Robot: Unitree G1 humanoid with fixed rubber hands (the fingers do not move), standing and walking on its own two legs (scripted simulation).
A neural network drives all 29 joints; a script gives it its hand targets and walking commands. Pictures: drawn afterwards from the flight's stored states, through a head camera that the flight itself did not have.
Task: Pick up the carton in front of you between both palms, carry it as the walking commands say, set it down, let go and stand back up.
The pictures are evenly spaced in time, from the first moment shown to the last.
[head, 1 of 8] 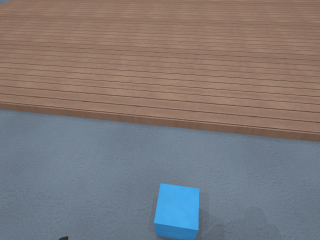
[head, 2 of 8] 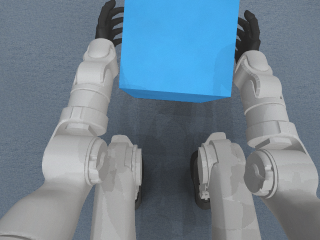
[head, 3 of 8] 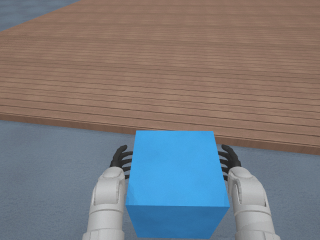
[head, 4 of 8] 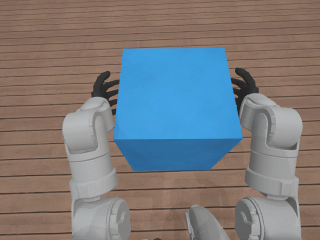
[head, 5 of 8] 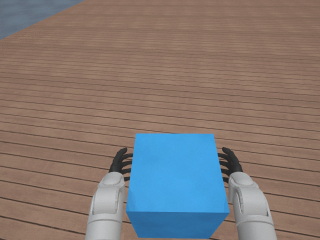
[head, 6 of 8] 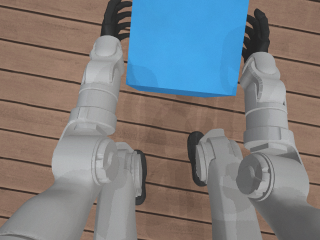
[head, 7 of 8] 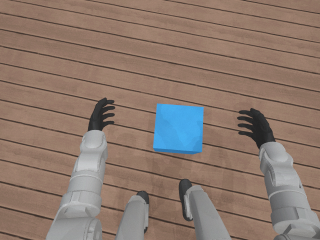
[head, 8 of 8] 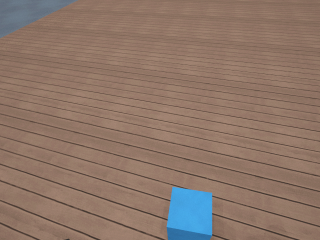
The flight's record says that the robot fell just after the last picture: no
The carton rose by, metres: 0.85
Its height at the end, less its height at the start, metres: +0.09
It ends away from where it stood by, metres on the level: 2.45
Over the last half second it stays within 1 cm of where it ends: yes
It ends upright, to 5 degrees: yes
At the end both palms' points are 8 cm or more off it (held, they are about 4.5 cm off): yes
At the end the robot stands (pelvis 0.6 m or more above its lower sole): yes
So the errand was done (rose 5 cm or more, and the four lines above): yes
